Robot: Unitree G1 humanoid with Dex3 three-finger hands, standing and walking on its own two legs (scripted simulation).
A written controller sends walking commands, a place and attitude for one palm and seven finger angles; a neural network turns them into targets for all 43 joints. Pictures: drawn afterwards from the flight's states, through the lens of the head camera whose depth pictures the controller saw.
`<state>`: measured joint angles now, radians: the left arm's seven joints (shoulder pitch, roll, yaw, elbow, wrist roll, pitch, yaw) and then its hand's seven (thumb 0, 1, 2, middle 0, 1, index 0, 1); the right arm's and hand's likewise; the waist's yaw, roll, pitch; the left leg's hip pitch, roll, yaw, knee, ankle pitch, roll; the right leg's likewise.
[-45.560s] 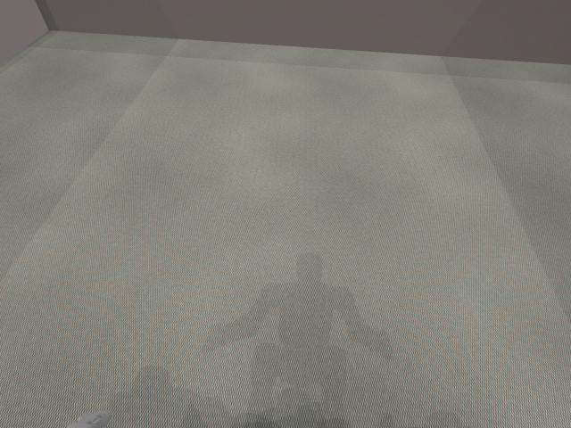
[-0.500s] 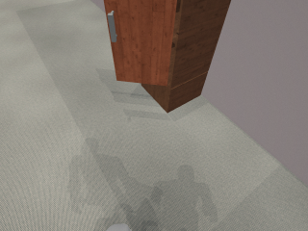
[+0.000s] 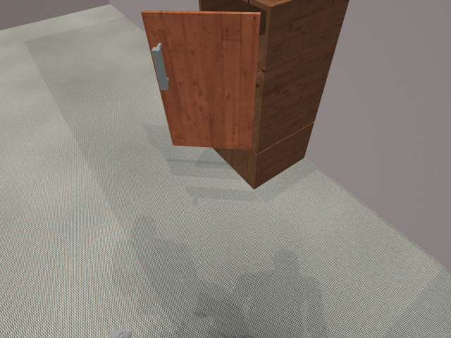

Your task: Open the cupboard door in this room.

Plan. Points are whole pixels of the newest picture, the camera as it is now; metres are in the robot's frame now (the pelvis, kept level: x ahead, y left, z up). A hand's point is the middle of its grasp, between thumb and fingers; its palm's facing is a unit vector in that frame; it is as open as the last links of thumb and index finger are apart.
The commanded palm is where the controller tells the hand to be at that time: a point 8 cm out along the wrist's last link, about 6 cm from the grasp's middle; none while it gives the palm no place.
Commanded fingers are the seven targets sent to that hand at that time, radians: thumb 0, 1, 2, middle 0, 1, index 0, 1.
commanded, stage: take the last steps up to it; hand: left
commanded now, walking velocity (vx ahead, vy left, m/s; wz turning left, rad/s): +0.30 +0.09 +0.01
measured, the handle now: (162, 66) +0.96 +0.27 -0.02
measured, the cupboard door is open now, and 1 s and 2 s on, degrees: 48 48 48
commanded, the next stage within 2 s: come to a stop and stand still in 0.78 s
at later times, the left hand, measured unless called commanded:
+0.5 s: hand (114, 315) +0.19 +0.26 -0.16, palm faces +0.05 -0.98 -0.17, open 7.3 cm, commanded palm none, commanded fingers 0.00 0.90 0.90 -0.20 -0.30 -0.20 -0.30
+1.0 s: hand (141, 231) +0.39 +0.25 -0.17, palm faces +0.03 -0.98 -0.19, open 7.2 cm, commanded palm none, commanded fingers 0.00 0.90 0.90 -0.20 -0.30 -0.20 -0.30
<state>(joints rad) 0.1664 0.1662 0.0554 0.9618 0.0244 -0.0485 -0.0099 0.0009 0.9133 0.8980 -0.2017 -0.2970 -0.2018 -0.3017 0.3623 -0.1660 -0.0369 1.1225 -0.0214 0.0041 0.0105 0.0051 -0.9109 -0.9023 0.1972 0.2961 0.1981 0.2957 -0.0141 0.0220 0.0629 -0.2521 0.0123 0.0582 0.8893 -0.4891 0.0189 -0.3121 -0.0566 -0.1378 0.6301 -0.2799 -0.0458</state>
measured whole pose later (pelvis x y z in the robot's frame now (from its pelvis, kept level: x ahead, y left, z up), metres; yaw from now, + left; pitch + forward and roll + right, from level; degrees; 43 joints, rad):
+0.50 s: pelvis +0.18 +0.07 +0.01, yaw -2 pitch +0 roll +0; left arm 0.28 0.18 0.07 1.07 0.03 0.00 -0.01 0.01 0.92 0.90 -0.20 -0.30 -0.20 -0.30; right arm 0.22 -0.16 -0.04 1.01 -0.03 -0.07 -0.02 -0.01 -0.94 -0.90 0.20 0.30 0.20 0.30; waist 0.03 -0.03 0.04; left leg -0.24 0.02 0.16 0.45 -0.21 0.05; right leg -0.49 -0.10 -0.07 1.09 -0.35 -0.01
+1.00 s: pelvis +0.36 +0.07 +0.01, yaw -2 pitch -1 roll -2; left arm 0.26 0.18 0.05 1.06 0.01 -0.03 0.02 -0.01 0.94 0.90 -0.21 -0.30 -0.21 -0.30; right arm 0.23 -0.17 -0.03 1.04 -0.02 -0.03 0.00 0.00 -0.92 -0.90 0.19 0.30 0.19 0.30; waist 0.00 0.00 0.06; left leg -0.35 0.08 0.07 0.55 -0.09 -0.02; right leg -0.15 -0.03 -0.13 0.49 -0.31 0.01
